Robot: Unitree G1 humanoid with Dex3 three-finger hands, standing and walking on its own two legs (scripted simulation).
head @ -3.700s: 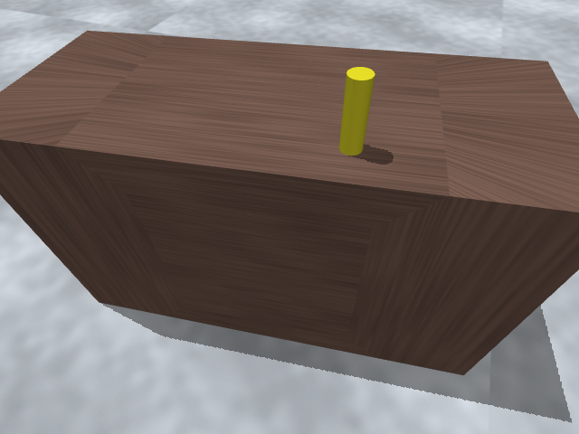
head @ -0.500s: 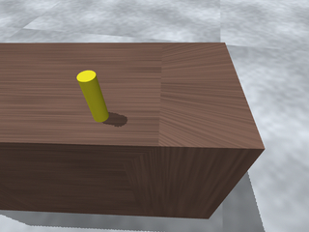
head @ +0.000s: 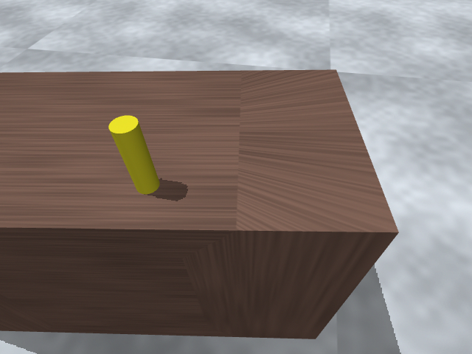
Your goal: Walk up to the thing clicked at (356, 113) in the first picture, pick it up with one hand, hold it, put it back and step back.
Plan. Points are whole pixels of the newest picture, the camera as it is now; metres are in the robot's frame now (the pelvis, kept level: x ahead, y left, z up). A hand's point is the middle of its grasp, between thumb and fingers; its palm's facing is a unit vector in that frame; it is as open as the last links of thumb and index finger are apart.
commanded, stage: stand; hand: left
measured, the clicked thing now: (137, 158) +0.44 +0.21 +0.10
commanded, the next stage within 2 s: none
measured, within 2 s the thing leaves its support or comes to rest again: neither
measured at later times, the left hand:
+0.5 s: hand out of the picture +0.08 +0.25 -0.15, palm faces -0.01 -0.94 -0.34, open 7.4 cm
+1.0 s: hand out of the picture +0.09 +0.24 -0.15, palm faces -0.01 -0.94 -0.35, open 7.4 cm
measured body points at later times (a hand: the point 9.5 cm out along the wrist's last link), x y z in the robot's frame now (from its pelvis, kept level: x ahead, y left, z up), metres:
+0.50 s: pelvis +0.01 -0.01 +0.00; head +0.02 -0.01 +0.45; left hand +0.08 +0.29 -0.13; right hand +0.09 -0.31 -0.13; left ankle +0.00 +0.13 -0.75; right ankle +0.02 -0.13 -0.75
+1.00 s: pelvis +0.01 -0.01 +0.00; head +0.02 -0.02 +0.45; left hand +0.09 +0.29 -0.13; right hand +0.08 -0.31 -0.14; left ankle +0.00 +0.13 -0.75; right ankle +0.02 -0.13 -0.75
